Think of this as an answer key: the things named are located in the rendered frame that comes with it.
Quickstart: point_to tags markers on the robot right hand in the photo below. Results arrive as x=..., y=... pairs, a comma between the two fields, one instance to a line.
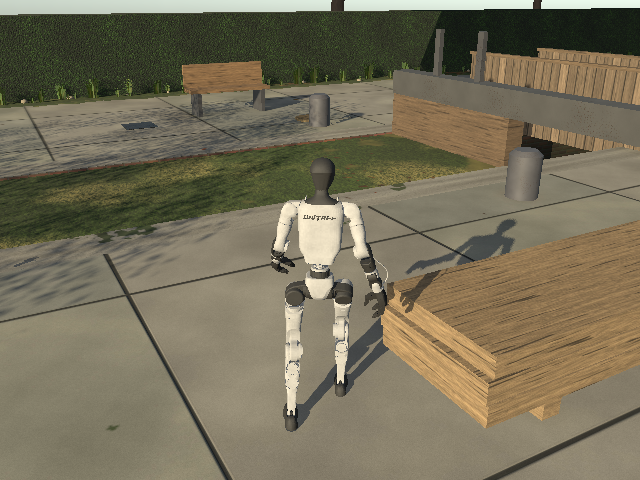
x=382, y=302

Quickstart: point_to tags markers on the robot left hand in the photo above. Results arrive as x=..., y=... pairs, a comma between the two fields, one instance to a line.
x=285, y=261

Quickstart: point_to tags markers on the robot left forearm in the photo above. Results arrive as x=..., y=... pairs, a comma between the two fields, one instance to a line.
x=276, y=256

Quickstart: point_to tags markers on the robot right foot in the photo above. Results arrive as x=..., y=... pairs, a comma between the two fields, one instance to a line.
x=340, y=389

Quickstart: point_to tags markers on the robot right thigh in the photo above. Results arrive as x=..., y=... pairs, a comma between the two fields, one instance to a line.
x=342, y=296

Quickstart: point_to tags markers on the robot right upper arm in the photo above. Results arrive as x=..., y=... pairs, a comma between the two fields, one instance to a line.
x=353, y=213

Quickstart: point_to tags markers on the robot right forearm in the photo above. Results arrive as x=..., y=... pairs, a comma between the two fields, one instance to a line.
x=371, y=272

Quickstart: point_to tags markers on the robot left upper arm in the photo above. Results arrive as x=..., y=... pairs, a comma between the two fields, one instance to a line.
x=289, y=210

